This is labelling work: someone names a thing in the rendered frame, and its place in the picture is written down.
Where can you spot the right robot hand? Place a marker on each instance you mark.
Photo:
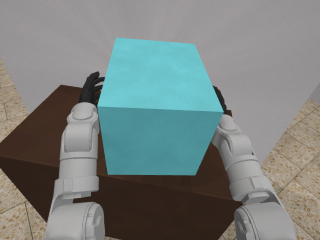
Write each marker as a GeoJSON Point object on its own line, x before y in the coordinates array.
{"type": "Point", "coordinates": [221, 100]}

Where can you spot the pedestal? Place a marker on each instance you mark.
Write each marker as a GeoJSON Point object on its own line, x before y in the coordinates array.
{"type": "Point", "coordinates": [135, 207]}

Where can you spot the robot left forearm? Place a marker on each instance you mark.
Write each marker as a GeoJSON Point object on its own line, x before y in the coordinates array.
{"type": "Point", "coordinates": [78, 157]}

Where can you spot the carton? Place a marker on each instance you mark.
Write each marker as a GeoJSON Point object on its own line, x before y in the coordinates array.
{"type": "Point", "coordinates": [158, 110]}

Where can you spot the robot right forearm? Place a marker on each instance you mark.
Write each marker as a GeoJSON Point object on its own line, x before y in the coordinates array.
{"type": "Point", "coordinates": [247, 181]}

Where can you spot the left robot hand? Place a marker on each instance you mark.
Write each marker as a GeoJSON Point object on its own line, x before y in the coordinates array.
{"type": "Point", "coordinates": [89, 89]}

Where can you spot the left robot upper arm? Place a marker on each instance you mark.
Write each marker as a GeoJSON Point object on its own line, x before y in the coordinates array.
{"type": "Point", "coordinates": [76, 221]}

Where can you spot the right robot upper arm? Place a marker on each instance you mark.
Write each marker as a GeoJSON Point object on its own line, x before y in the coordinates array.
{"type": "Point", "coordinates": [263, 221]}

